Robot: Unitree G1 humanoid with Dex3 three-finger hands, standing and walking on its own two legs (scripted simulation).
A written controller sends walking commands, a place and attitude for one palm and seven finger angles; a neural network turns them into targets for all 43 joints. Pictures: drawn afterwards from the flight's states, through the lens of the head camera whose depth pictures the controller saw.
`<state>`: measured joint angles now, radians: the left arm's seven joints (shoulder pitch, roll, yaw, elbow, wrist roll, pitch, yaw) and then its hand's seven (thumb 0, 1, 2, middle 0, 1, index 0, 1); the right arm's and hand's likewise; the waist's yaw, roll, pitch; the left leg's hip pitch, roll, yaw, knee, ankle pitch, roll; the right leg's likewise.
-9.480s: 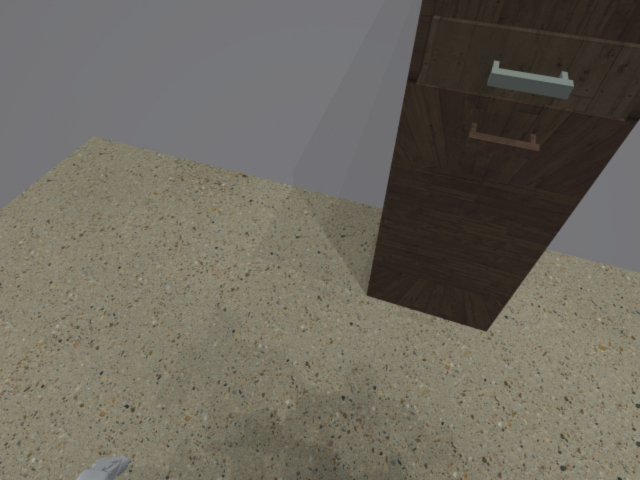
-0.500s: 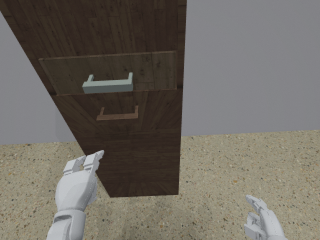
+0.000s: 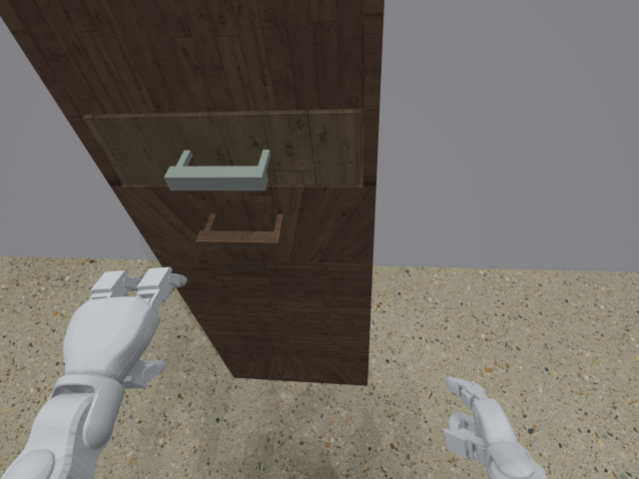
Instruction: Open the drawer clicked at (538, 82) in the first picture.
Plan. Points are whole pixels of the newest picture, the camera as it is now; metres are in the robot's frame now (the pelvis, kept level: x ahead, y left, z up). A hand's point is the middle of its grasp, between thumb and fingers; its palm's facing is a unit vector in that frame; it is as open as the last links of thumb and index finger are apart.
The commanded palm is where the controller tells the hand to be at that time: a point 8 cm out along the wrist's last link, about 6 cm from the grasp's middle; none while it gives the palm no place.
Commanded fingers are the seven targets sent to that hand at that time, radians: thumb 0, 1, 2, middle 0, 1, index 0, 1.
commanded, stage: raise the hand with hooked fingers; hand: left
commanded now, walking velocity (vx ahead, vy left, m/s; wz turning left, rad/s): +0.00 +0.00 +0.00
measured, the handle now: (221, 167) +0.47 +0.22 +0.14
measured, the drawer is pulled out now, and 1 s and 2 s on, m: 0.00 0.00 0.00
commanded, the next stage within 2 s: move the hooked fingers above the handle in 1.14 s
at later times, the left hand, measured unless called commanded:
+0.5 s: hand (94, 230) +0.30 +0.29 +0.18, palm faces +0.21 -0.05 -0.98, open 13.6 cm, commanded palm +0.25 +0.29 +0.25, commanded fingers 0.00 -0.50 0.30 -0.30 -1.20 -0.30 -1.20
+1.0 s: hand (44, 218) +0.29 +0.32 +0.21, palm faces +0.17 -0.03 -0.99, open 13.9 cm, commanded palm +0.24 +0.33 +0.28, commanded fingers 0.00 -0.50 0.30 -0.30 -1.20 -0.30 -1.20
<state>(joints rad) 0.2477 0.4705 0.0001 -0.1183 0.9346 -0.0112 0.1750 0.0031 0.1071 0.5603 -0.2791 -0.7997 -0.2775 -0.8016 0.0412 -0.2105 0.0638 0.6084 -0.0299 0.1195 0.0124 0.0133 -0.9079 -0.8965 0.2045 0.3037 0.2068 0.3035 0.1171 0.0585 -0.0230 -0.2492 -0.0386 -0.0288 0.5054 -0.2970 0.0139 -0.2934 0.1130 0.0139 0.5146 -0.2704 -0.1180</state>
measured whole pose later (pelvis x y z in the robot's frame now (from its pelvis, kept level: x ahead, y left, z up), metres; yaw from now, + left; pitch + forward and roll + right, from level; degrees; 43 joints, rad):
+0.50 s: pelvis -0.01 +0.06 +0.01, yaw -1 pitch -1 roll +0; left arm -0.14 0.56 -0.03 -0.17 0.86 0.21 -0.05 0.00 -0.43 0.33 -0.32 -1.15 -0.32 -1.16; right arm 0.04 -0.27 0.03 0.63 0.04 0.14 0.00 0.02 -0.91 -0.90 0.20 0.30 0.20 0.30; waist 0.08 0.11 0.00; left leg -0.14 -0.10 -0.04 0.41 -0.25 0.07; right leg -0.20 0.06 0.06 0.46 -0.24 -0.04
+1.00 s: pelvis -0.04 +0.09 +0.01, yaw +1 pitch -2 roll +0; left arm -0.32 0.64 -0.02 -0.16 0.81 0.10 -0.23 0.00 -0.50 0.30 -0.32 -1.20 -0.32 -1.20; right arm 0.13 -0.27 0.04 0.62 0.03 0.11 0.04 0.01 -0.91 -0.90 0.20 0.30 0.20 0.30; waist 0.10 0.09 0.03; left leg -0.17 -0.14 -0.05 0.41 -0.20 0.11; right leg -0.22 0.02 0.04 0.44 -0.20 -0.01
